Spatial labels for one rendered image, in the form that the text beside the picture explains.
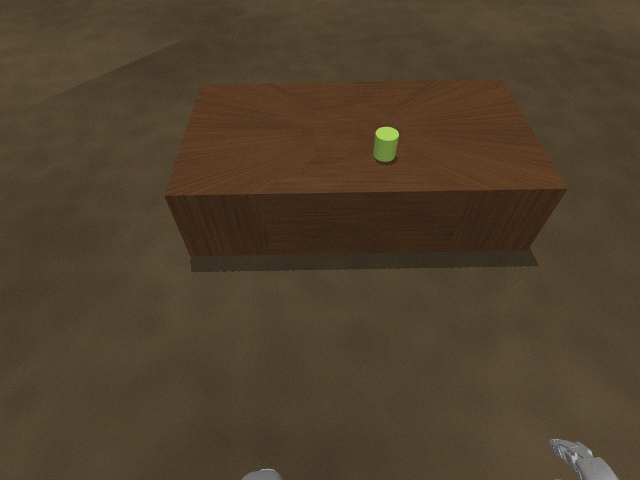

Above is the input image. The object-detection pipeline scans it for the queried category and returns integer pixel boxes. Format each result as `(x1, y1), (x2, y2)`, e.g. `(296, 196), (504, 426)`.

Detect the right robot hand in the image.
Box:
(549, 439), (619, 480)

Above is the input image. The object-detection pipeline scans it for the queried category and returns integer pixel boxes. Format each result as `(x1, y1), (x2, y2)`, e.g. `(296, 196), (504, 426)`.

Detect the can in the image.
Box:
(373, 127), (399, 162)

